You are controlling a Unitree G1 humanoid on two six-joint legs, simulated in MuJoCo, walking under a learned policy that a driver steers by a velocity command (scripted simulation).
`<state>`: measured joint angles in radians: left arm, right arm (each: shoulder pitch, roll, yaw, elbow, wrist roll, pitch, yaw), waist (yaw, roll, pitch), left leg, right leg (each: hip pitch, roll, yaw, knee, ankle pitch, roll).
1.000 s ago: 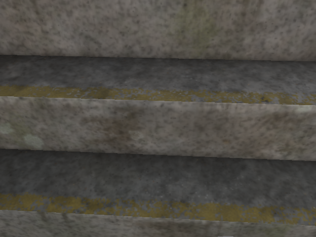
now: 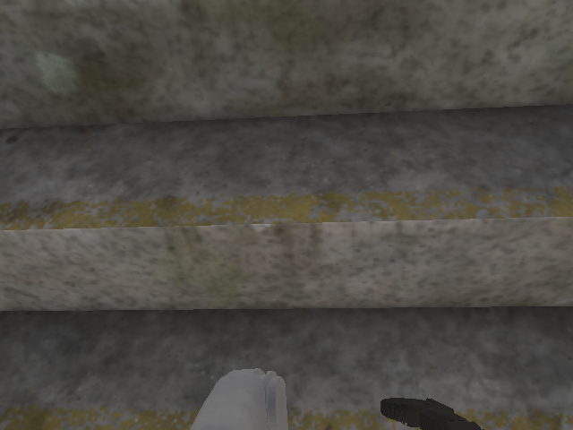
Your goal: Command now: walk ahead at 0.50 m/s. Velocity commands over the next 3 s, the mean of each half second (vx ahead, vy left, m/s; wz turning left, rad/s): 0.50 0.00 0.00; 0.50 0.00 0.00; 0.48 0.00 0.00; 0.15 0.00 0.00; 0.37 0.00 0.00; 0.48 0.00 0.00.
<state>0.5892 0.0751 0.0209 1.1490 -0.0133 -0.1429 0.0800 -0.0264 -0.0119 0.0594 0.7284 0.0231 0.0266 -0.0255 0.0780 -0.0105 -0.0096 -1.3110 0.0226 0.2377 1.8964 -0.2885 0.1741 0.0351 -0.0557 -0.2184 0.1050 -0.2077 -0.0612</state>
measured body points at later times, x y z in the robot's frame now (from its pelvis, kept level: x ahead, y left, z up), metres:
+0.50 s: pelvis +0.13 -0.04 +0.20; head +0.10 -0.06 +0.65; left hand +0.23 +0.17 +0.08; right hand +0.21 -0.26 +0.04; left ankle +0.16 +0.07 -0.53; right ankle +0.17 -0.15 -0.23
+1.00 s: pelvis +0.30 -0.28 +0.32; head +0.31 -0.31 +0.76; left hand +0.46 -0.08 +0.21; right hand +0.43 -0.53 +0.19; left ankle +0.22 -0.11 -0.12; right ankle +0.35 -0.36 -0.30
